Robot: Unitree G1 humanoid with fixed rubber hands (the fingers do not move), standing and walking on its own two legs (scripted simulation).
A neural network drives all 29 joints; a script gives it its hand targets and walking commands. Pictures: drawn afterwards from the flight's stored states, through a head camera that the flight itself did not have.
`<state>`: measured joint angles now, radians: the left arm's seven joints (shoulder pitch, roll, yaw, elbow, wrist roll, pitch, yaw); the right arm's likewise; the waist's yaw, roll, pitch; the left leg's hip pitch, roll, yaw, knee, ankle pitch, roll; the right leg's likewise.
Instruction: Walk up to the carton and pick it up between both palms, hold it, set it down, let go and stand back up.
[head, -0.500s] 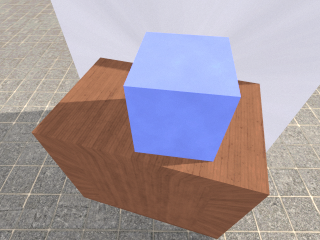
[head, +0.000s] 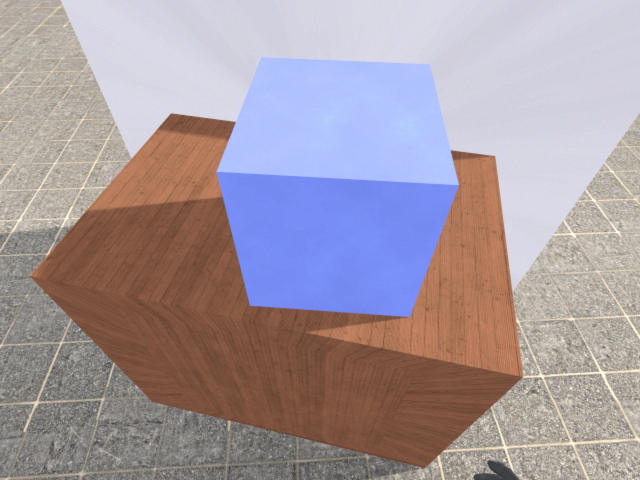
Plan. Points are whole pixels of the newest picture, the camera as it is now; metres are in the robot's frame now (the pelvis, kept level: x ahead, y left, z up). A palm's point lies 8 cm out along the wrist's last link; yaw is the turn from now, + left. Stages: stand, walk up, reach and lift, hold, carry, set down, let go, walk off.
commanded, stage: reach and lift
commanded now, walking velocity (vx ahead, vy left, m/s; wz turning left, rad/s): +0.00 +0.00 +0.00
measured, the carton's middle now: (336, 189) +0.54 -0.01 +0.06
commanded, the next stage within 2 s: none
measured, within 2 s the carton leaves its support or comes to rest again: neither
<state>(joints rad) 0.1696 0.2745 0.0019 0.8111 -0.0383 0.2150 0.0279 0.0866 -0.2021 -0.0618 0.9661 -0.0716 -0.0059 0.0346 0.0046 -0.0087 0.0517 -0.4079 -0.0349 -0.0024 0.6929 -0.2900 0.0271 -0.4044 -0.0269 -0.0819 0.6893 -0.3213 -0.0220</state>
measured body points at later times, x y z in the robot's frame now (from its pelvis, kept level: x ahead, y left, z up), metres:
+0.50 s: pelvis +0.02 -0.04 +0.01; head +0.07 -0.01 +0.45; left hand +0.18 +0.24 -0.10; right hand +0.17 -0.26 -0.09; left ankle +0.04 +0.09 -0.72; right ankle +0.04 -0.11 -0.72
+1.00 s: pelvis +0.04 -0.03 +0.02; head +0.04 +0.00 +0.47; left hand +0.22 +0.23 -0.06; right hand +0.20 -0.24 -0.04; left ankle +0.04 +0.09 -0.72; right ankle +0.04 -0.11 -0.72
